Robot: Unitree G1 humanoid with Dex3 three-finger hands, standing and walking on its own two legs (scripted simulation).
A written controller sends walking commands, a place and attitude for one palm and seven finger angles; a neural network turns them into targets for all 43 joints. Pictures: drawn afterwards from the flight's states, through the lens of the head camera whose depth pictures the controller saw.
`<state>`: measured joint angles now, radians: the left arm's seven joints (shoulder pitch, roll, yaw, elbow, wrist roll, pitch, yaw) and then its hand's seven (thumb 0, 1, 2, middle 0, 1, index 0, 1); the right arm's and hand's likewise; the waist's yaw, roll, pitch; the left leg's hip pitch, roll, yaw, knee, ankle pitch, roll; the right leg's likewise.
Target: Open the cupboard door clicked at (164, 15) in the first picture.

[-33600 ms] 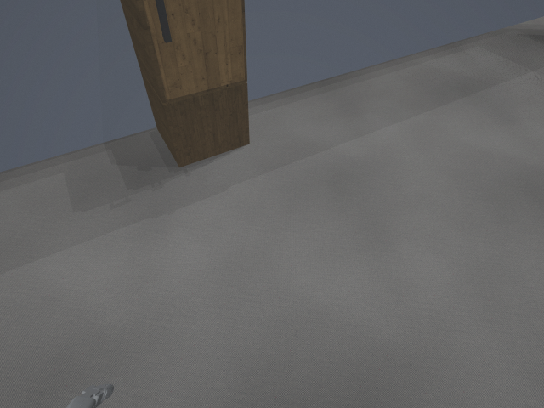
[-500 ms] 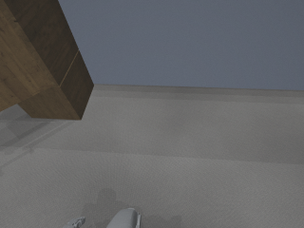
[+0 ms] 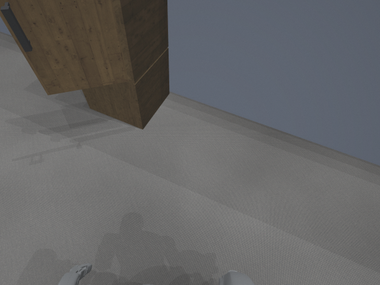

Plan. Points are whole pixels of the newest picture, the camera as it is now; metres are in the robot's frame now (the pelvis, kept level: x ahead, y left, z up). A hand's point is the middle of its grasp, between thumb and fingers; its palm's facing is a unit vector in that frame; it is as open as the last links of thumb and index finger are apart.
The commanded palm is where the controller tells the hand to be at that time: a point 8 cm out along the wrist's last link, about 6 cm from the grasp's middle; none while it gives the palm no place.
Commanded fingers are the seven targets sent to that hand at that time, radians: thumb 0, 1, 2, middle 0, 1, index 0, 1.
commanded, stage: turn to face it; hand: left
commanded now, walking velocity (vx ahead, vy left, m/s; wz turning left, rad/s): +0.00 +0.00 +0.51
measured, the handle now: (18, 27) +0.89 +0.68 -0.01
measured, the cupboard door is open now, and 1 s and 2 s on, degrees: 43 43 43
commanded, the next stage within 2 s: take the last steps up to it in 0.40 s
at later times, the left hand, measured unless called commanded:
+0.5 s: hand out of the picture -0.01 +0.16 -0.18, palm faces +0.28 -0.94 -0.21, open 7.3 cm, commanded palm none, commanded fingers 0.00 0.90 0.90 -0.20 -0.30 -0.20 -0.30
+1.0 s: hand out of the picture +0.07 +0.18 -0.16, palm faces +0.36 -0.91 -0.22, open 7.4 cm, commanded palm none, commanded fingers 0.00 0.90 0.90 -0.20 -0.30 -0.20 -0.30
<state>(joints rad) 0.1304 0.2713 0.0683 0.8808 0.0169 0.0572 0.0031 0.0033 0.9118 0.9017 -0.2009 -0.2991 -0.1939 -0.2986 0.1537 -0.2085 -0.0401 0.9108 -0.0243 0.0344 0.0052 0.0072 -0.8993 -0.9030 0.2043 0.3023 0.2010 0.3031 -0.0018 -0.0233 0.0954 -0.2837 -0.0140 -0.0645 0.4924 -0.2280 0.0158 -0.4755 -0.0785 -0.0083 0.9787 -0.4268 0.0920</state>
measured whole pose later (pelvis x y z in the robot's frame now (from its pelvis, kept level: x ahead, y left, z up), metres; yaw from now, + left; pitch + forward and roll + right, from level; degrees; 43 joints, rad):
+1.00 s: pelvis +0.06 -0.02 -0.01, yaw +20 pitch -1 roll +1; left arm 0.22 0.17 0.04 0.97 0.03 -0.04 -0.01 0.00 0.91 0.90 -0.20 -0.30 -0.20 -0.30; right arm 0.32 -0.22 -0.05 1.07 -0.03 0.03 0.01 0.01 -0.91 -0.90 0.20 0.30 0.20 0.30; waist 0.00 0.03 0.04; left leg -0.35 -0.03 0.00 0.92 -0.43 0.02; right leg -0.24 -0.06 -0.11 0.57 -0.31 -0.01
